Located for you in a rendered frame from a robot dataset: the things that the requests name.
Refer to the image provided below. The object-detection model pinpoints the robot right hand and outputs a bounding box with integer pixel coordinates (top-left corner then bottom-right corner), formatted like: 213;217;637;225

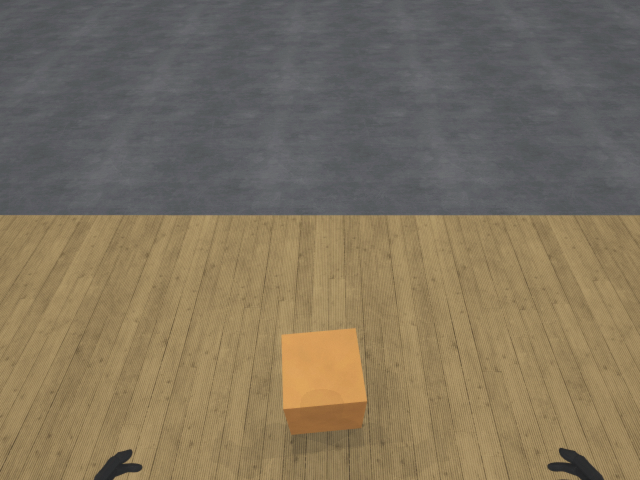
547;448;604;480

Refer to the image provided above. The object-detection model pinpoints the robot left hand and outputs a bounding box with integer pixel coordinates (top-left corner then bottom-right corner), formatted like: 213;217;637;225
94;449;142;480

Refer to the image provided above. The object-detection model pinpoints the carton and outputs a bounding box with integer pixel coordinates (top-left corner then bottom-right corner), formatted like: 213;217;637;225
282;328;367;435

